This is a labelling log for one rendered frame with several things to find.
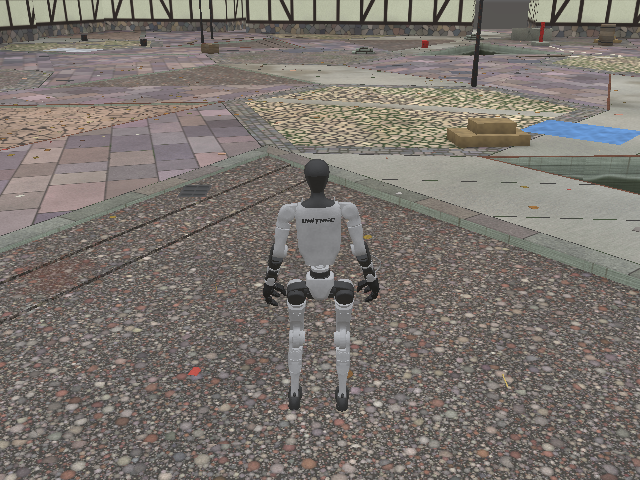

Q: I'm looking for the humanoid robot head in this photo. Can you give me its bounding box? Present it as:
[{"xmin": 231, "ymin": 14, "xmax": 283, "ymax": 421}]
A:
[{"xmin": 301, "ymin": 159, "xmax": 335, "ymax": 208}]

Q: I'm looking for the robot right foot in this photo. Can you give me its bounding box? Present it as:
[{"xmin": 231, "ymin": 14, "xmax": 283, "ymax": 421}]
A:
[{"xmin": 335, "ymin": 386, "xmax": 349, "ymax": 412}]

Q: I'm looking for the robot right hand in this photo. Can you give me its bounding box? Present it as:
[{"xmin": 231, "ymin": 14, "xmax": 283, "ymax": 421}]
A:
[{"xmin": 357, "ymin": 278, "xmax": 380, "ymax": 302}]

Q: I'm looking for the robot right upper arm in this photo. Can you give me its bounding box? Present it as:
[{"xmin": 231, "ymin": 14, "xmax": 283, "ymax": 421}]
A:
[{"xmin": 339, "ymin": 202, "xmax": 367, "ymax": 256}]

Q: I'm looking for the robot right forearm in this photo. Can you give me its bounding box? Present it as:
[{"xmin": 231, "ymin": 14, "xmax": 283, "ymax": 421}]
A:
[{"xmin": 356, "ymin": 241, "xmax": 377, "ymax": 282}]

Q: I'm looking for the robot left upper arm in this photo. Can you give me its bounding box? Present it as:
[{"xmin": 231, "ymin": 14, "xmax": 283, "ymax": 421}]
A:
[{"xmin": 272, "ymin": 203, "xmax": 297, "ymax": 258}]

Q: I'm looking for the robot left hand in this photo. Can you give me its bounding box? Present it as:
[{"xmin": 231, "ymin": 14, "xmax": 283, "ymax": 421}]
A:
[{"xmin": 263, "ymin": 283, "xmax": 286, "ymax": 306}]

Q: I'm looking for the robot left forearm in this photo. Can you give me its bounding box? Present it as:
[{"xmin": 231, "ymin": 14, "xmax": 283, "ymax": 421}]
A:
[{"xmin": 264, "ymin": 243, "xmax": 283, "ymax": 286}]

